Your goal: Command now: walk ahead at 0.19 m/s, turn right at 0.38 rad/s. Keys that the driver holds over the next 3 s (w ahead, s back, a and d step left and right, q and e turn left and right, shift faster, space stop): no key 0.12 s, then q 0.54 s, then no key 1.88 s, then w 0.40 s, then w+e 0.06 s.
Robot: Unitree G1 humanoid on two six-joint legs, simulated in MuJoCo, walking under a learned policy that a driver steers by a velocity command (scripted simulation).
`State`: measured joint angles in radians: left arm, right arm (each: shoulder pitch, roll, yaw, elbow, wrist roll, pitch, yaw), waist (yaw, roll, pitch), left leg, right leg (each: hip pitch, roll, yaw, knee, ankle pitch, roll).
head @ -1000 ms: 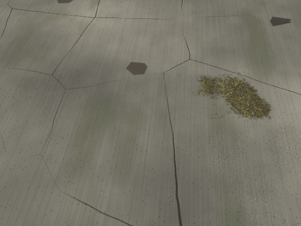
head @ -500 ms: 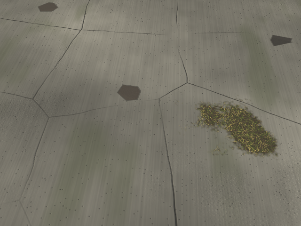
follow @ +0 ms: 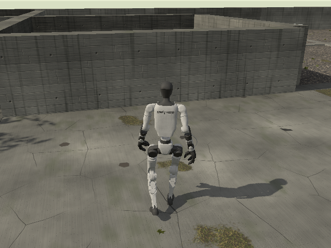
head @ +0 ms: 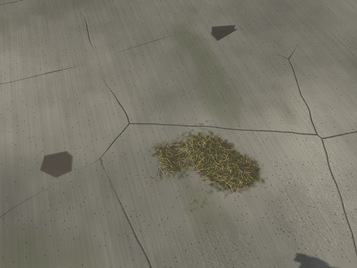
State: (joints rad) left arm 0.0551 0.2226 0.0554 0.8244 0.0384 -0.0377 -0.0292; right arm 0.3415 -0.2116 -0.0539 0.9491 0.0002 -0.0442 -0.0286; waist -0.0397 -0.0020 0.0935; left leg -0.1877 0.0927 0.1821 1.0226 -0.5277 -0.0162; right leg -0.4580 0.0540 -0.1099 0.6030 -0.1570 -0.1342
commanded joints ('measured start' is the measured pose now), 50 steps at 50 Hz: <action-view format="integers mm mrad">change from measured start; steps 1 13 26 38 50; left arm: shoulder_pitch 222 140 159 108 210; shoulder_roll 187 103 170 107 158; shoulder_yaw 52 -9 37 20 6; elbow -5 51 53 -11 25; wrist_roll -38 -11 -19 -24 -4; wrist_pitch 17 -5 54 76 41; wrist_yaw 37 51 86 58 83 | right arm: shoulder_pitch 14 -41 -8 -48 -121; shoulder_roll -85 -81 -74 -169 -118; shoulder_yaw -12 -12 -15 -40 6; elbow -92 -38 -83 -132 -122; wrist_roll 5 -22 -11 -10 -10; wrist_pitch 1 94 61 59 58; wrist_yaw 1 7 13 2 7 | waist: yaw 96 25 7 20 35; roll -33 -98 -40 104 -62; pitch -306 -131 -120 -134 -144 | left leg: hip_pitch -390 -149 -19 198 -91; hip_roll -25 -33 -73 94 -23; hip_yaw -177 -205 -164 -427 -407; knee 370 -191 -638 -668 -536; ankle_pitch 35 225 297 951 498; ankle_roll -2 7 82 258 90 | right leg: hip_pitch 547 219 277 -101 482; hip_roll -408 -255 -308 -63 -256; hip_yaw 414 170 92 119 324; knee -196 -404 -141 352 -359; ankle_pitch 852 178 205 -224 186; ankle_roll -249 -51 -2 185 87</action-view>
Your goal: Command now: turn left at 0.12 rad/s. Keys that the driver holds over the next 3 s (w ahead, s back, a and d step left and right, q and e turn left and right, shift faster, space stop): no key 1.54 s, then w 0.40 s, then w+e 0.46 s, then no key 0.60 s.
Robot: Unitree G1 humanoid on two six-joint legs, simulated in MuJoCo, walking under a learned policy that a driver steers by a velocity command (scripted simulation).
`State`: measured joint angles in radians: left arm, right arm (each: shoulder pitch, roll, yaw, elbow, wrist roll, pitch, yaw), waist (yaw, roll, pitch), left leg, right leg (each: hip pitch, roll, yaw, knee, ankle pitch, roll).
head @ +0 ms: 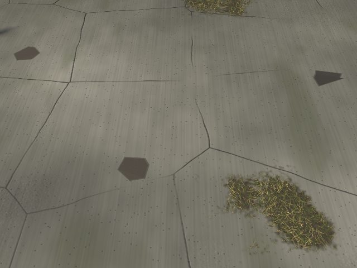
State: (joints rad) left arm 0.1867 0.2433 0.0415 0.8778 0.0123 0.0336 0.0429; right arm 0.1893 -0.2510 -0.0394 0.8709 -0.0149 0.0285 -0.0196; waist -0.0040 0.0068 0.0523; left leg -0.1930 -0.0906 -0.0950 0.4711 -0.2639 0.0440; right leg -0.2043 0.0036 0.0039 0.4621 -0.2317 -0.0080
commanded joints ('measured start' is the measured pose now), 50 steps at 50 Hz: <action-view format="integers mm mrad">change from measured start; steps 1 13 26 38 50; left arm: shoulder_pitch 9 16 49 99 133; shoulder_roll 178 103 81 53 27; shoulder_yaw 20 -8 -25 -37 -40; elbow -35 54 149 204 231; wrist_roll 7 -4 -4 -4 -4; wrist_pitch -31 -40 -42 -43 -44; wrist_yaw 1 -9 -10 -6 -2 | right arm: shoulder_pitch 68 32 68 97 122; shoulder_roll -65 -83 -69 -39 -14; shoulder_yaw -7 4 24 40 46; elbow -23 134 233 274 291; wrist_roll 18 5 6 7 7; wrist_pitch -3 -17 -23 -24 -25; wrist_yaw -5 -8 -16 -21 -26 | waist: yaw -41 4 2 3 5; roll -168 -18 -8 -8 -5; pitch -77 -19 -9 2 8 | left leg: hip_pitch -44 33 32 23 15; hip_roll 47 132 147 151 151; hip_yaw -42 -73 -68 -57 -50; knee -9 -177 -176 -162 -150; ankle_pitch -50 169 164 167 168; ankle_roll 6 -21 -16 -16 -18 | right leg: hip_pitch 103 99 80 70 69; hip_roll -295 -113 -93 -85 -81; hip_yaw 278 124 119 116 115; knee -183 -175 -181 -169 -158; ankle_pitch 433 126 98 120 138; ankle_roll -139 -59 -58 -57 -59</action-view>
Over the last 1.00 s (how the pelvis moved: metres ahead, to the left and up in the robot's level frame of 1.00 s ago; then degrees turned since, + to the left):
0.06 0.02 0.02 17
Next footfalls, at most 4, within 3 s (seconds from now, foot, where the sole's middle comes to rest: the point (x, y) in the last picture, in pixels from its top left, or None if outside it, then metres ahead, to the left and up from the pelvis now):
1.86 left None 0.11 0.09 -0.77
2.34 right None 0.43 -0.04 -0.77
2.82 left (184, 221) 0.66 0.02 -0.77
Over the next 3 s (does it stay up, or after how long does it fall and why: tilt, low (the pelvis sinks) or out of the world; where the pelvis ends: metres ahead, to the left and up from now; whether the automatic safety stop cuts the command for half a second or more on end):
stays up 0.54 -0.01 0.00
